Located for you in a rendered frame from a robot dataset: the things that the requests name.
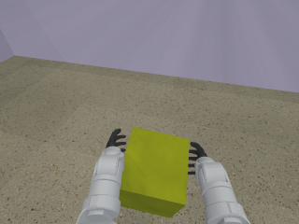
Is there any robot left forearm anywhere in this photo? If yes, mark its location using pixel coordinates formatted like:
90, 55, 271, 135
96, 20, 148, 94
76, 146, 124, 224

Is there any right robot hand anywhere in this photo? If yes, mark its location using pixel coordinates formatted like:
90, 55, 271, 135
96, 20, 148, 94
188, 142, 207, 175

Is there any carton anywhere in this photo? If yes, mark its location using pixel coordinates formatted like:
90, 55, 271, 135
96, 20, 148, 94
119, 127, 190, 218

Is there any robot right forearm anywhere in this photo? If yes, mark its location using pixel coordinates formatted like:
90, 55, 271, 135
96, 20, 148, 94
194, 157, 250, 224

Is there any left robot hand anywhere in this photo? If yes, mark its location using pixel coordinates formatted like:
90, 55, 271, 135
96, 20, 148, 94
106, 128, 126, 152

